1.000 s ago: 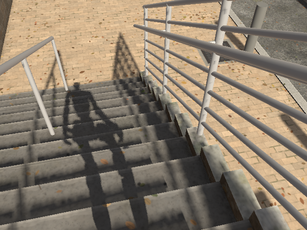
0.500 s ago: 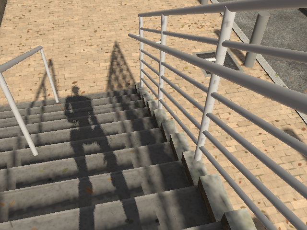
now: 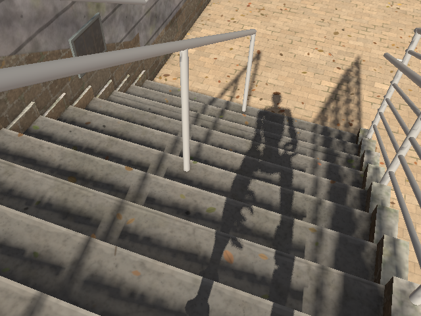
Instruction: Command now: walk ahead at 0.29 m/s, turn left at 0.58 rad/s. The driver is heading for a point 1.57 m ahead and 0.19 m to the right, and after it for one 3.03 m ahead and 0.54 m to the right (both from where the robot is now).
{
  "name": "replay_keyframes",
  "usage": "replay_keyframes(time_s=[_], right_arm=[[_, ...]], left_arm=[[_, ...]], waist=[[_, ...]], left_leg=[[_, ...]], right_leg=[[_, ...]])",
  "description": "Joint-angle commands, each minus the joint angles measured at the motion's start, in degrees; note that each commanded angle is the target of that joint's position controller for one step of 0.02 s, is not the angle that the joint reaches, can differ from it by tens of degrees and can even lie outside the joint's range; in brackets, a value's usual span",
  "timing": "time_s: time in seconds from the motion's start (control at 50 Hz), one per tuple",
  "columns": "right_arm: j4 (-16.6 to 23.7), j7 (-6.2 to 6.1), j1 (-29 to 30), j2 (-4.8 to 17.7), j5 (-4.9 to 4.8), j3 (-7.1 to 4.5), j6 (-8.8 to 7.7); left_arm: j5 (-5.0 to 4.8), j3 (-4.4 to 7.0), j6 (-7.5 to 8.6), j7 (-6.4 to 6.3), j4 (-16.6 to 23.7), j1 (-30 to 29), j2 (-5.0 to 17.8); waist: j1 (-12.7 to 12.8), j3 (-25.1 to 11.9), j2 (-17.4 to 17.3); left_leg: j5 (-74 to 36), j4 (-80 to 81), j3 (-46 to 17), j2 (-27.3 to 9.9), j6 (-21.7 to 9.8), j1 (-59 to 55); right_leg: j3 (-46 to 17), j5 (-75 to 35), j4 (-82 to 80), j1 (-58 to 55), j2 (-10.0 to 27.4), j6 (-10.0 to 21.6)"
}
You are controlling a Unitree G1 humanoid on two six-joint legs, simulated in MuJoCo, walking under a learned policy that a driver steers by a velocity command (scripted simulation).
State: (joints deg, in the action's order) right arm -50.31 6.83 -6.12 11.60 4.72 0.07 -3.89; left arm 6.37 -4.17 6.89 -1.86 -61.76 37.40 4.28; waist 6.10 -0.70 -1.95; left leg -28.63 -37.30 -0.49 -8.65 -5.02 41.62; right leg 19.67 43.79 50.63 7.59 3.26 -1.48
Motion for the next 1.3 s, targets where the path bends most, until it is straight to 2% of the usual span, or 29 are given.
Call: replay_keyframes(time_s=[0.02, 0.06, 0.1, 0.12, 0.14, 0.16, 0.2, 0.24, 0.28, 0.36, 0.4, 0.42, 0.44, 0.46, 0.48, 0.52, 0.54, 0.56, 0.62, 0.66, 0.76, 0.78, 0.8, 0.82, 0.88, 0.98, 1.16, 1.24, 1.3], right_arm=[[5.8, -0.28, 10.2, 3.0, 0.73, -0.56, 0.84], [5.5, -1.31, 10.7, 2.8, 0.54, -0.62, 1.02], [-0.2, -2.79, -6.8, 7.0, 1.36, -3.45, 0.2], [-3.0, -3.92, -19.9, 13.2, 0.86, -6.41, -0.71], [-3.9, -4.64, -32.3, 19.4, 0.06, -7.76, 0.48], [-6.7, -4.5, -39.2, 17.9, -0.93, -7.66, 1.03], [-1.9, -6.19, -31.9, 13.7, -0.48, -7.03, 0.71], [0.8, -4.22, -21.2, 10.8, -0.19, -5.32, -0.56], [5.8, -4.41, -13.1, 8.5, -2.33, -3.67, -2.57], [6.7, -2.12, -7.1, 7.8, -0.94, -1.86, -2.62], [7.2, -0.97, 1.3, 6.7, -1.98, -0.66, -2.38], [7.8, -4.91, 2.7, 7.7, -6.77, -2.69, 0.22], [7.6, -6.67, -2.5, 5.7, -7.97, -1.77, 2.07], [7.1, -3.3, -15.3, 6.7, -4.6, -1.63, 1.18], [5.0, -3.45, -23.8, 10.9, -3.77, -3.64, 1.28], [7.3, -5.61, -11.0, 9.7, -2.98, -3.77, 1.05], [10.1, -6.59, -9.1, 9.1, -3.04, -3.56, -0.18], [7.3, -6.7, -10.8, 7.6, -3.18, -2.82, -0.25], [11.2, -9.45, -3.4, 4.3, -0.2, -1.11, -0.75], [10.4, -8.28, -6.7, 3.5, -1.09, -0.21, -0.66], [10.6, -7.38, -13.4, 6.7, -3.81, -1.47, 0.34], [10.2, -8.5, -15.8, 11.8, -3.17, -3.26, -0.11], [11.5, -8.56, -21.8, 18.9, -0.84, -5.42, -0.41], [9.5, -7.9, -24.0, 16.5, 2.41, -5.27, -0.58], [10.8, -6.11, -10.0, 5.8, -2.92, -2.51, 0.15], [12.2, -7.02, -6.7, 9.9, -0.86, -3.62, 0.66], [8.9, -10.07, -12.7, 14.6, -2.19, -6.24, -0.8], [9.8, -11.29, -7.6, 14.6, -1.2, -7.36, -2.46], [7.9, -9.47, -6.8, 11.2, 0.15, -6.58, -1.67]], left_arm=[[-1.25, 2.39, -0.59, -2.7, -0.3, 4.1, 9.8], [-1.4, 3.26, -1.9, -2.82, -2.5, 9.1, 10.6], [0.45, 3.55, -2.04, -0.74, -3.2, 6.7, 10.1], [-0.43, 3.66, -2.43, 1.53, -0.7, 2.0, 10.3], [-1.93, 2.62, -2.53, 3.86, 4.7, 2.1, 4.9], [-3.31, 3.49, -2.67, 5.64, 11.3, -12.0, 9.9], [-6.75, 4.47, 0.08, 3.2, 18.5, -24.9, 13.3], [-4.4, 4.62, 0.74, 0.24, 19.9, -21.6, 13.4], [-3.91, 5.12, -1.8, 0.08, 14.6, -8.2, 10.2], [-2.09, 4.77, -3.14, 7.73, 6.1, 1.5, 5.6], [-2.55, 6.5, -2.12, 9.34, 5.0, 5.7, 9.2], [-7.17, 4.68, -5.43, 3.65, 5.8, 0.4, 6.4], [-6.96, 3.98, -6.66, 1.42, 10.0, -9.8, 6.7], [-7.2, 7.28, -2.08, 5.34, 14.5, -24.4, 21.3], [-7.13, 7.83, -0.36, 7.0, 17.0, -28.5, 23.1], [-5.25, 9.27, 1.36, 6.17, 12.7, -14.1, 22.7], [-5.6, 9.27, 1.43, 5.79, 15.3, -15.5, 24.3], [-6.04, 8.38, 0.86, 4.82, 15.4, -20.2, 19.2], [-5.06, 7.99, -0.36, 3.29, 18.0, -21.4, 16.4], [-3.03, 8.4, -0.66, 2.16, 19.0, -21.9, 17.0], [-4.42, 9.02, -1.4, 4.03, 21.6, -26.9, 19.3], [-4.68, 8.28, -1.84, 4.7, 20.8, -22.0, 15.3], [-4.71, 7.66, -1.18, 3.71, 24.2, -19.4, 11.1], [-4.23, 8.69, -1.88, 2.64, 22.3, -20.8, 13.6], [-3.3, 8.76, -3.32, -0.5, 18.6, -18.8, 14.8], [-3.29, 8.14, -3.69, 5.08, 20.0, -19.0, 15.9], [-1.78, 5.18, -6.64, 4.17, 22.4, -24.6, 12.1], [-0.86, 7.36, -6.45, 3.6, 23.6, -24.6, 13.7], [-4.2, 10.48, -3.93, 2.14, 19.2, -14.4, 15.6]], waist=[[1.9, 12.1, 3.6], [3.9, 12.2, 4.6], [-2.5, 4.4, 1.2], [-8.7, -4.4, -4.2], [-10.4, -27.6, -16.5], [-16.7, -36.2, -7.5], [-16.1, -21.0, 2.4], [-6.2, -3.0, 3.1], [0.3, 2.5, 1.1], [6.1, -1.2, -1.1], [10.0, -2.7, -0.6], [8.7, -12.7, -7.5], [2.1, -6.1, -3.5], [-9.1, 1.5, 17.4], [-12.3, -2.9, 17.0], [-2.6, -1.3, 8.9], [-2.6, -4.7, 17.7], [-3.4, 0.5, 9.5], [-2.8, -3.5, 6.7], [-2.8, -3.4, 5.3], [-6.5, -5.5, 5.2], [-6.5, -8.2, -1.6], [-7.2, -10.0, -14.1], [-10.3, -5.9, -3.2], [-3.6, -4.9, -0.7], [-4.3, -7.8, -0.1], [-10.5, -2.9, -4.5], [-10.4, -3.5, -8.6], [-4.7, -6.1, 1.7]], left_leg=[[4.8, 15.9, 2.3, -0.5, 1.4, 3.5], [9.9, 21.6, 5.1, 1.9, 1.1, -1.7], [-2.6, 21.7, 7.4, 3.5, -2.6, -29.7], [-15.7, 19.0, 8.5, 3.1, -5.7, -54.4], [-40.2, -1.5, -6.1, -10.6, -20.4, -92.2], [-38.6, -2.5, -13.7, -14.0, -20.1, -98.9], [-15.8, 2.3, -15.5, -15.9, -18.7, -73.9], [-7.7, 10.8, -15.1, -17.1, -19.3, -33.0], [6.1, 19.8, -10.2, -11.4, -18.4, -5.7], [16.4, 12.0, -0.4, -1.4, -7.7, 9.4], [12.9, 3.6, 2.8, 0.9, -1.3, 12.5], [17.6, 2.9, 7.0, -0.5, 1.1, -5.1], [22.0, 0.0, 6.1, 1.0, 2.2, -10.6], [36.7, -8.5, 4.4, 3.3, 6.7, -12.5], [53.3, -13.8, 7.0, 5.9, 8.7, -11.5], [66.6, -24.0, 3.4, 7.8, 6.7, 1.3], [68.4, -25.5, -5.2, 6.1, 8.9, 3.2], [63.4, -29.6, -7.8, 3.1, 10.8, 5.1], [64.2, -25.5, -1.0, 5.6, 12.1, -0.1], [59.1, -20.9, 1.7, 6.5, 10.8, -6.6], [40.0, 6.7, 4.6, 10.4, 6.2, -27.2], [15.4, 8.7, -3.0, 3.5, -0.7, -38.1], [0.7, 14.4, -26.9, -12.4, -20.3, -47.0], [8.6, 17.9, -32.4, -19.2, -25.2, -44.1], [1.3, 14.4, -15.1, -11.0, -15.9, -34.3], [-0.1, 13.8, 0.7, -6.4, -12.4, -27.2], [22.8, 18.4, 1.7, -12.9, -10.2, -32.6], [38.5, 16.3, 2.3, -16.3, -4.2, -32.4], [46.2, -0.9, 7.7, -11.2, 0.3, -19.7]], right_leg=[[-15.3, -33.7, -9.5, -3.7, 15.8, 4.8], [-15.4, -43.2, -7.7, -6.8, 15.6, 5.0], [-12.6, -41.6, 8.4, 2.6, 13.2, 3.6], [-7.9, -31.6, 22.1, 14.4, 7.5, 0.8], [-6.9, 5.0, 51.7, 32.9, 0.5, -5.0], [-13.7, 12.3, 62.9, 43.1, 1.8, -5.1], [-18.5, 12.9, 60.7, 53.8, 6.0, -3.7], [-20.9, 7.1, 45.3, 39.9, 7.2, -3.6], [-19.8, -16.8, 28.9, 23.9, 3.1, -2.1], [-17.1, -47.5, 15.3, 1.6, 0.6, -0.5], [-15.7, -46.2, 16.3, -8.6, -1.1, -3.0], [-12.1, -41.3, 3.6, -4.0, -4.1, -2.6], [-11.3, -36.9, -11.3, 0.0, -4.1, -1.9], [-22.2, -69.3, -15.2, 4.8, 0.7, 3.3], [-32.8, -73.4, -19.2, 4.8, 5.9, 12.4], [-43.7, -69.0, -24.0, -0.9, 10.5, 19.6], [-60.6, -58.5, -24.0, -0.2, 16.9, 26.1], [-59.1, -51.9, -22.5, 4.2, 17.4, 24.8], [-46.9, -55.5, -20.9, 6.5, 9.2, 20.8], [-43.7, -58.4, -19.3, 12.1, 7.6, 19.9], [-40.6, -53.3, -14.6, 16.3, 4.3, 17.7], [-37.2, -38.3, -5.1, 22.7, -1.1, 12.1], [-27.3, -5.4, 10.7, 40.0, -12.5, 4.0], [-33.2, -4.9, 21.0, 45.4, -8.6, 2.5], [-32.4, -19.3, 29.6, 44.1, -6.4, -1.0], [-25.1, -31.9, 37.4, 36.3, -6.1, -4.4], [-15.5, -24.0, 6.1, 29.9, 0.7, -3.8], [-13.8, -24.1, -6.5, 23.1, -1.5, 2.1], [-15.5, -46.9, -26.2, -4.0, -4.1, 6.5]])
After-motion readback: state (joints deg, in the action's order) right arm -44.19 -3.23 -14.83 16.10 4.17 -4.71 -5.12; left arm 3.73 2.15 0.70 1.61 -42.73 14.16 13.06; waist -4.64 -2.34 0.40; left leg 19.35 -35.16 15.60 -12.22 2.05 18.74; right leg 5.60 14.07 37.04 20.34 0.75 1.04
